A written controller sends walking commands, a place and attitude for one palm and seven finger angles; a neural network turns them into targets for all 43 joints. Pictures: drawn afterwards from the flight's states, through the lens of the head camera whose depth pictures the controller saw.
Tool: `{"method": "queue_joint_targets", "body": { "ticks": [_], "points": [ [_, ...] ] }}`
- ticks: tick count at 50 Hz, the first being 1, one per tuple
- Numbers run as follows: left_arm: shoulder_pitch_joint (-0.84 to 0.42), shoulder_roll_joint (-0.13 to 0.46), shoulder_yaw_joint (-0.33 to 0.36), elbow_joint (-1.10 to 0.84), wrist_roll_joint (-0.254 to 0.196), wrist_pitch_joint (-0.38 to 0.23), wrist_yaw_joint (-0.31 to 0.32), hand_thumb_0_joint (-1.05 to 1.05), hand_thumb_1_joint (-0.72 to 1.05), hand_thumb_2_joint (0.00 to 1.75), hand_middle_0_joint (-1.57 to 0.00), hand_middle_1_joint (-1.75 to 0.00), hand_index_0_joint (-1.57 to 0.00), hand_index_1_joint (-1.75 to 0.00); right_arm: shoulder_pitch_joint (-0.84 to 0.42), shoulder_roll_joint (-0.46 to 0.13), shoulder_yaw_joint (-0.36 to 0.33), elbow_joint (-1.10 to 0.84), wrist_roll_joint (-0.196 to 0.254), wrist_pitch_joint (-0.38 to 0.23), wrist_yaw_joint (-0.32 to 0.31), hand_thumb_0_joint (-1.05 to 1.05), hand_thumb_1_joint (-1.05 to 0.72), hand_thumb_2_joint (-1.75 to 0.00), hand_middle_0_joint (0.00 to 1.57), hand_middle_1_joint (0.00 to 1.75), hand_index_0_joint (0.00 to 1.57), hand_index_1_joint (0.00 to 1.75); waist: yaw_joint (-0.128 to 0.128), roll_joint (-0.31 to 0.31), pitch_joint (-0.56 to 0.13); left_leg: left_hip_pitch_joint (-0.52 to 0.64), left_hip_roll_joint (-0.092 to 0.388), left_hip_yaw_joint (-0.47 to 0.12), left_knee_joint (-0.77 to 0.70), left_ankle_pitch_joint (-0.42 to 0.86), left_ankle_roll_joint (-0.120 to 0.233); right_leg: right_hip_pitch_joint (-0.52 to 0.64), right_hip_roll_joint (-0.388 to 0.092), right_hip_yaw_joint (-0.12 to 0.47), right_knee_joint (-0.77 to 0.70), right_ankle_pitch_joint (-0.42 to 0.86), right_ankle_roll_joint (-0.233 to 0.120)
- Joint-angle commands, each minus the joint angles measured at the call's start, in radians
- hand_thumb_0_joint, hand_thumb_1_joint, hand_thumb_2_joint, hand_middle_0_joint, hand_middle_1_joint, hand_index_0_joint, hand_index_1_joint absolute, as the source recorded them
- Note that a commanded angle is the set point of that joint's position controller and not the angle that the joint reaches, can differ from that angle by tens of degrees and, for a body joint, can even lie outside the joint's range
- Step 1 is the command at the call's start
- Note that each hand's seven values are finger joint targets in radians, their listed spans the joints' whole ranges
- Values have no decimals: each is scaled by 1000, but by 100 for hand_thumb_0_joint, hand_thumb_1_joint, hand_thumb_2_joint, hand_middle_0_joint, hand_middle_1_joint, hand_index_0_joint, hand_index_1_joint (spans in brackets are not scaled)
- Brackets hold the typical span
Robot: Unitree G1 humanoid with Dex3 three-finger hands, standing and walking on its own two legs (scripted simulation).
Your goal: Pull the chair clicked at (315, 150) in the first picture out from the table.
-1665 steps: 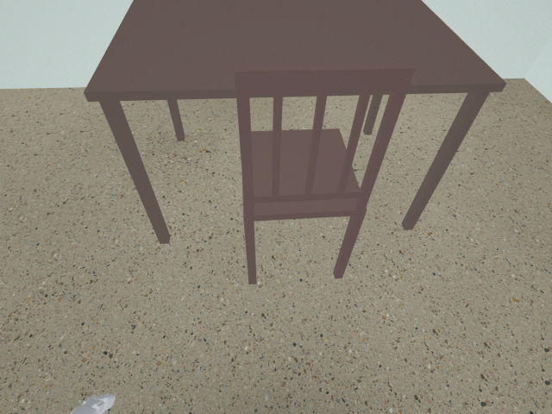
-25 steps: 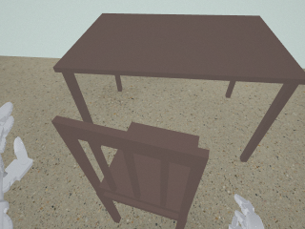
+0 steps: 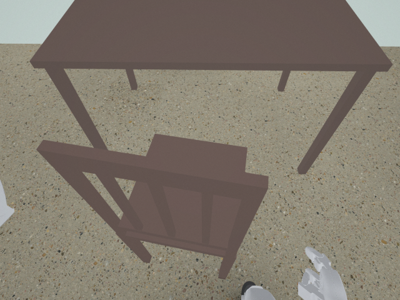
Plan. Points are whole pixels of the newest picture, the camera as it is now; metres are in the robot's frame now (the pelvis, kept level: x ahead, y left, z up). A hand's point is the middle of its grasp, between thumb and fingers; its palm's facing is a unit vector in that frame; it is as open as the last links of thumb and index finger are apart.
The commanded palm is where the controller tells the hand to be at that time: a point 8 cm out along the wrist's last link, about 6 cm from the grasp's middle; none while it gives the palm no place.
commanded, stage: step back with the hand held close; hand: left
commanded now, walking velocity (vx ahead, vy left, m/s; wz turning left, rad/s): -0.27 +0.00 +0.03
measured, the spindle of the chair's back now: (164, 212) +0.30 +0.10 -0.07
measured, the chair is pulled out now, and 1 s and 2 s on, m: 0.30 0.30 0.30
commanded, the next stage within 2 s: none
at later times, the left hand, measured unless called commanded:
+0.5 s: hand (15, 241) +0.17 +0.23 +0.18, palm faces +0.46 -0.69 -0.56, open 7.4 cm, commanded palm +0.10 +0.26 +0.19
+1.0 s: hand (0, 258) +0.15 +0.23 +0.18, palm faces +0.56 -0.69 -0.46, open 7.4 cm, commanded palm +0.08 +0.26 +0.19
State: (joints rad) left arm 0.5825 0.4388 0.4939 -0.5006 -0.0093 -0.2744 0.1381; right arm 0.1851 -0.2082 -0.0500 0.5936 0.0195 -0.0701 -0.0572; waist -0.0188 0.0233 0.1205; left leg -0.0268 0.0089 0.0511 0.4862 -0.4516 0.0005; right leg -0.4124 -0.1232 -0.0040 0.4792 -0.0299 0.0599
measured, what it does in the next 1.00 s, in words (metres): shifts its weight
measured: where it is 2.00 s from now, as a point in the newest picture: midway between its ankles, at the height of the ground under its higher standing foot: outside the picture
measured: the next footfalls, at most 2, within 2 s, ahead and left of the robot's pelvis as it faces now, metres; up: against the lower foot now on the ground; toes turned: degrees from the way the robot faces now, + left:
none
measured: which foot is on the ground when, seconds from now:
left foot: down 0.00-1.00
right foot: down 0.00-1.00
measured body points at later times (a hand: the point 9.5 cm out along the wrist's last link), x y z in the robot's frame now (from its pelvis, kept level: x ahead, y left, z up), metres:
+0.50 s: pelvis -0.04 -0.04 -0.01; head -0.01 -0.05 +0.44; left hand +0.14 +0.26 +0.21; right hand +0.12 -0.29 -0.09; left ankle -0.12 +0.11 -0.73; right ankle +0.11 -0.19 -0.73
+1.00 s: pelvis -0.05 -0.04 -0.02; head -0.02 -0.04 +0.43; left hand +0.11 +0.26 +0.21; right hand +0.13 -0.27 -0.11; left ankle -0.12 +0.11 -0.73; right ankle +0.11 -0.19 -0.73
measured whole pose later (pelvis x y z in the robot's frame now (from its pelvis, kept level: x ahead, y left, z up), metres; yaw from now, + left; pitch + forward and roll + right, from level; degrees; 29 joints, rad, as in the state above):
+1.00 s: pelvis -0.05 -0.04 -0.02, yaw +2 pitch -1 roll +2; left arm 0.45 0.38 0.48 -0.52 0.01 -0.27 0.19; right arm 0.21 -0.19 -0.02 0.60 0.00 -0.10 -0.05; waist 0.02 -0.03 0.07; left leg -0.20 0.02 0.01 0.72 -0.50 -0.03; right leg -0.54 -0.09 0.03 0.64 -0.08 0.05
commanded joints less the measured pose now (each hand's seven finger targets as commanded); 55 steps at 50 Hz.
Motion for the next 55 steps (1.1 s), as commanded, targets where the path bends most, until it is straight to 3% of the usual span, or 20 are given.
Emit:
{"method": "queue_joint_targets", "body": {
  "ticks": [1, 5, 9, 10, 11, 14, 15, 16, 20, 22, 25, 28, 29, 30, 34, 36, 38, 40, 41, 55],
  "points": [
    [-20, 135, 144, -187, -18, -56, 45, 0, 90, 90, -20, -30, -20, -30, -75, -101, -34, -142, -6, -72, -13, 0, -90, -90, 20, 30, 20, 30, 20, 134, -254, -208, 137, -27, -104, 726, -2, 344, 17, -16, 178, 243, -59],
    [-110, 102, 92, -128, -23, -35, 61, 0, 90, 90, -20, -30, -20, -30, -70, -112, -33, -122, -4, -94, -21, 0, -90, -90, 20, 30, 20, 30, 13, 133, -137, -329, 149, -16, -120, 484, 33, 324, 20, 8, 212, 124, -62],
    [-225, 99, 32, -89, -2, -16, 63, 0, 90, 90, -20, -30, -20, -30, -34, -121, -21, -122, -10, -83, -22, 0, -90, -90, 20, 30, 20, 30, 8, -43, -59, -371, 63, -3, -33, 196, 11, 301, -35, 103, 69, 261, -77],
    [-273, 127, 42, -116, 1, -11, 65, 0, 90, 90, -20, -30, -20, -30, -35, -136, -23, -119, -14, -77, -28, 0, -90, -90, 20, 30, 20, 30, 1, -41, -65, -340, 47, 4, -36, 163, 13, 273, -41, 119, 29, 223, -80],
    [-281, 102, 21, -116, 6, -6, 63, 0, 90, 90, -20, -30, -20, -30, -42, -125, -12, -125, -18, -73, -30, 0, -90, -90, 20, 30, 20, 30, 5, -78, -53, -339, 49, -12, -46, 173, 15, 268, -32, 87, 24, 192, -77],
    [-221, 156, 88, -135, 14, -9, 67, 0, 90, 90, -20, -30, -20, -30, -64, -119, -12, -148, -17, -56, -23, 0, -90, -90, 20, 30, 20, 30, 30, -104, -136, -324, 43, -11, -40, 93, 31, 300, -32, 107, -20, 18, -71],
    [-193, 195, 131, -149, 10, -12, 73, 0, 90, 90, -20, -30, -20, -30, -67, -129, -17, -149, -15, -52, -23, 0, -90, -90, 20, 30, 20, 30, 31, -32, -180, -320, 47, -13, -72, 51, 42, 320, -31, 119, -33, -63, -67],
    [-153, 162, 115, -178, 11, -22, 73, 0, 90, 90, -20, -30, -20, -30, -67, -109, -5, -164, -14, -50, -18, 0, -90, -90, 20, 30, 20, 30, 36, -21, -172, -354, 58, -31, -103, 62, 47, 350, -14, 89, -12, -78, -64],
    [-61, 189, 164, -188, 7, -39, 78, 0, 90, 90, -20, -30, -20, -30, -80, -118, -17, -186, -3, -43, -9, 0, -90, -90, 20, 30, 20, 30, 37, 76, -199, -471, 98, -46, -136, 34, 56, 437, 5, 78, 63, -49, -59],
    [-64, 178, 158, -195, 6, -48, 74, 0, 90, 90, -20, -30, -20, -30, -62, -119, -21, -192, -4, -44, -3, 0, -90, -90, 20, 30, 20, 30, 36, 36, -189, -495, 89, -35, -96, 13, 49, 423, -6, 102, 51, -35, -62],
    [-76, 172, 137, -141, 4, -40, 75, 0, 90, 90, -20, -30, -20, -30, -38, -127, -28, -168, -6, -41, -6, 0, -90, -90, 20, 30, 20, 30, 26, -32, -166, -410, 40, -6, -15, -47, 36, 297, -54, 166, -91, -133, -77],
    [-99, 164, 126, -109, 12, -31, 77, 0, 90, 90, -20, -30, -20, -30, -14, -132, -28, -153, -9, -33, -1, 0, -90, -90, 20, 30, 20, 30, 25, -119, -176, -351, 26, -1, 21, -50, 37, 228, -63, 149, -151, -282, -76],
    [-101, 166, 125, -100, 15, -29, 78, 0, 90, 90, -20, -30, -20, -30, -16, -136, -30, -149, -9, -31, -2, 0, -90, -90, 20, 30, 20, 30, 25, -122, -178, -349, 30, -7, 10, -50, 42, 222, -59, 139, -147, -306, -73],
    [-98, 167, 123, -99, 11, -25, 84, 0, 90, 90, -20, -30, -20, -30, -29, -144, -31, -144, -7, -29, -7, 0, -90, -90, 20, 30, 20, 30, 22, -56, -170, -376, 49, -26, -48, -49, 51, 240, -46, 126, -118, -303, -70],
    [-106, 137, 109, -147, 20, -35, 86, 0, 90, 90, -20, -30, -20, -30, -54, -146, -38, -167, 0, -45, -9, 0, -90, -90, 20, 30, 20, 30, 31, 45, -161, -575, 136, -91, -134, -13, 86, 357, 25, 54, 169, -127, -45],
    [-100, 139, 102, -172, 11, -30, 87, 0, 90, 90, -20, -30, -20, -30, -57, -130, -41, -160, 2, -56, -9, 0, -90, -90, 20, 30, 20, 30, 28, 21, -177, -533, 128, -85, -78, 109, 79, 347, 15, 59, 196, 45, -48],
    [-105, 151, 107, -192, 11, -34, 82, 0, 90, 90, -20, -30, -20, -30, -53, -121, -43, -151, -8, -64, -7, 0, -90, -90, 20, 30, 20, 30, 26, -4, -195, -498, 93, -66, -10, 93, 58, 316, -28, 114, 160, 152, -65],
    [-150, 177, 122, -228, 16, -43, 85, 0, 90, 90, -20, -30, -20, -30, -52, -131, -35, -144, -17, -73, -8, 0, -90, -90, 20, 30, 20, 30, 25, 64, -144, -566, 89, -82, -41, -98, 74, 290, -20, 152, 139, -33, -69],
    [-161, 157, 109, -241, 15, -45, 85, 0, 90, 90, -20, -30, -20, -30, -44, -125, -31, -144, -16, -76, -10, 0, -90, -90, 20, 30, 20, 30, 26, 36, -111, -579, 90, -89, -38, -98, 74, 274, -5, 141, 143, -72, -70],
    [-126, 164, 138, -165, 16, -48, 73, 0, 90, 90, -20, -30, -20, -30, -26, -134, -48, -134, -16, -52, 8, 0, -90, -90, 20, 30, 20, 30, 16, -57, -194, -488, 66, -60, -3, -43, 56, 266, -27, 169, 37, -94, -82]
  ]
}}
